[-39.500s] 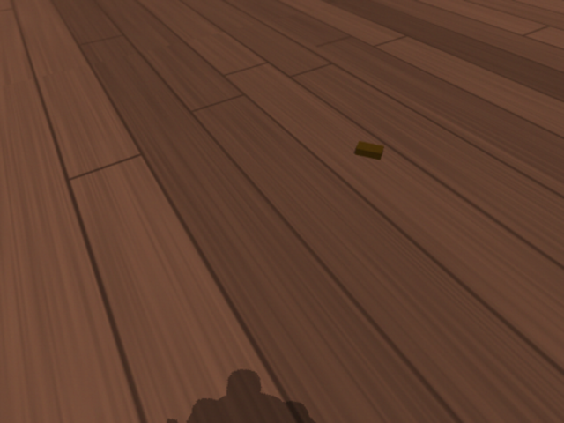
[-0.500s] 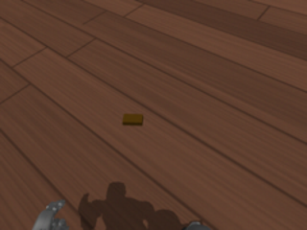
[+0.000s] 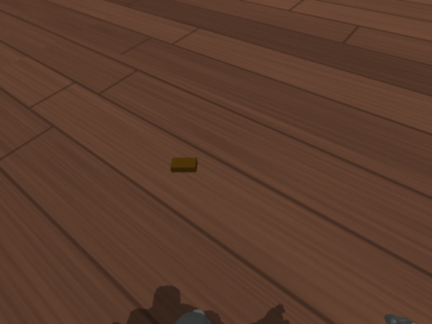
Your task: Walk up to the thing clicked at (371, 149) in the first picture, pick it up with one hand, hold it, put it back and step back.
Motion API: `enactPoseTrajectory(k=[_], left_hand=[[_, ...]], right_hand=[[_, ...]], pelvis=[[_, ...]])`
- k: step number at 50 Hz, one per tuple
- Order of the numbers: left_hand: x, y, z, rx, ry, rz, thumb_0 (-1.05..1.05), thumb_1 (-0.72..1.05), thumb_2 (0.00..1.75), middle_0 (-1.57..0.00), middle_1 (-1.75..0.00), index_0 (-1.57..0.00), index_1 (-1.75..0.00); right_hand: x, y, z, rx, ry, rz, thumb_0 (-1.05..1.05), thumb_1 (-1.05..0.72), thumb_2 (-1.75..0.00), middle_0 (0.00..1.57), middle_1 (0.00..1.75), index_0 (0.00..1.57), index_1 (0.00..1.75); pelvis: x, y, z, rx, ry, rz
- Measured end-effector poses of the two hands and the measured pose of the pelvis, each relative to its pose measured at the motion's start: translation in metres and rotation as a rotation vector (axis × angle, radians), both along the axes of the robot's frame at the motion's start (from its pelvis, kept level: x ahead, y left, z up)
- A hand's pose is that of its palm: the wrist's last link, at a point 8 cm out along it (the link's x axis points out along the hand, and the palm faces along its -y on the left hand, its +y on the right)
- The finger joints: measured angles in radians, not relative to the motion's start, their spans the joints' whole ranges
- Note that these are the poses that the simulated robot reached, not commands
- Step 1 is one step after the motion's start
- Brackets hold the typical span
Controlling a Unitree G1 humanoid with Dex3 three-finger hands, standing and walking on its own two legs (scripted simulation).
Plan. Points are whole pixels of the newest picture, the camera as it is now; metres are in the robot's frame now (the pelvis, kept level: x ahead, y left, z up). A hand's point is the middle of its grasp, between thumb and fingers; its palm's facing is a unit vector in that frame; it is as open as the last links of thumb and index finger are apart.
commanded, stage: step back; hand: left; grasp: from above
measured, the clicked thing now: (184, 164) +1.05 +0.35 -0.73
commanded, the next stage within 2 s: stand in 1.08 s
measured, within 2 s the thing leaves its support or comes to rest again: neither
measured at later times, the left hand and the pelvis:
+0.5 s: hand out of the picture +0.00 +0.27 -0.14, palm faces +0.10 -0.91 -0.40, open 7.4 cm; pelvis -0.04 -0.01 +0.00, yaw +5 degrees
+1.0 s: hand out of the picture +0.06 +0.30 -0.15, palm faces +0.12 -0.92 -0.36, open 7.4 cm; pelvis +0.01 +0.02 +0.01, yaw +6 degrees
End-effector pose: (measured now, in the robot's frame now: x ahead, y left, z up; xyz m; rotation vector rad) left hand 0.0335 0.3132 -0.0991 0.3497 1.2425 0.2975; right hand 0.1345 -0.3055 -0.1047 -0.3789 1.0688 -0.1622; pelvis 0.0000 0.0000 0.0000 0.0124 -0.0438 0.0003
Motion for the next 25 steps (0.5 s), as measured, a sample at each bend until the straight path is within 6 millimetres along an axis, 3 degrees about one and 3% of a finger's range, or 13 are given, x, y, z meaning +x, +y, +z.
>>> enactPoseTrajectory(k=[6, 13, 18, 25], left_hand=[[-0.025, 0.006, 0.015, 0.033, -0.046, 0.020, 0.00, 0.90, 0.90, -0.21, -0.30, -0.21, -0.31], [-0.045, 0.023, 0.006, 0.021, -0.092, 0.059, 0.00, 0.90, 0.90, -0.20, -0.30, -0.21, -0.31], [-0.050, 0.016, 0.006, -0.019, -0.067, 0.048, 0.00, 0.90, 0.90, -0.20, -0.30, -0.21, -0.30], [-0.048, -0.006, 0.001, -0.015, -0.079, 0.045, 0.00, 0.90, 0.90, -0.20, -0.30, -0.21, -0.30]], right_hand=[[-0.059, -0.003, -0.011, 0.010, 0.101, 0.005, 0.00, -0.90, -0.90, 0.20, 0.30, 0.21, 0.30], [-0.104, 0.015, -0.012, 0.014, 0.173, 0.027, 0.00, -0.90, -0.90, 0.20, 0.30, 0.21, 0.30], [-0.113, 0.015, 0.000, 0.027, 0.138, 0.011, 0.00, -0.90, -0.90, 0.21, 0.30, 0.21, 0.30], [-0.095, -0.008, -0.007, 0.020, 0.123, 0.003, 0.00, -0.90, -0.90, 0.21, 0.30, 0.21, 0.30]], pelvis=[[-0.023, 0.000, 0.004, 0.007, 0.017, 0.050], [-0.043, 0.007, 0.002, 0.042, -0.009, 0.084], [-0.044, 0.003, 0.010, 0.008, -0.006, 0.083], [-0.038, -0.013, 0.004, -0.031, -0.014, 0.086]])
